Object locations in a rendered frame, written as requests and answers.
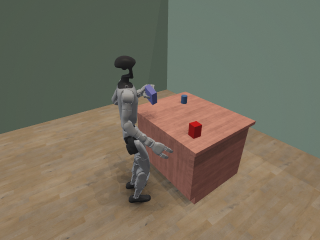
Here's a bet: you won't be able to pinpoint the robot right hand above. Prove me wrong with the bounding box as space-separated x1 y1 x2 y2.
151 142 173 159

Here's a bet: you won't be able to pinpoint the right robot forearm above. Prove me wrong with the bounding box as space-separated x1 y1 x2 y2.
123 122 155 148

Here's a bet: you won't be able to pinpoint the left robot upper arm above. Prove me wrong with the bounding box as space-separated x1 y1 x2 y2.
111 79 130 105

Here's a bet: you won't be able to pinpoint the robot head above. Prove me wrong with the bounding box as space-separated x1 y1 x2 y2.
114 55 136 89

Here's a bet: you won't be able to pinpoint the table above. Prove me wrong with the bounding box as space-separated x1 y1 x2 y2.
137 91 256 204

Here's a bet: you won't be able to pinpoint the sponge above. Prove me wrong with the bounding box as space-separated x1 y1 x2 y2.
145 84 157 105

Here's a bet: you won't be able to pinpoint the robot right thigh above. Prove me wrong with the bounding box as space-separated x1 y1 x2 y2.
126 137 150 177

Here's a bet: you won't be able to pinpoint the robot left hand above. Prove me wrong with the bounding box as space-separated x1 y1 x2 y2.
140 84 155 99

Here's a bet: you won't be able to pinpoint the left robot forearm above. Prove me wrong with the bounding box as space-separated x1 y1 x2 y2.
137 89 143 98

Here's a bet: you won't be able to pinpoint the right robot upper arm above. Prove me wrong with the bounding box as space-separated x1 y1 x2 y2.
121 89 134 130

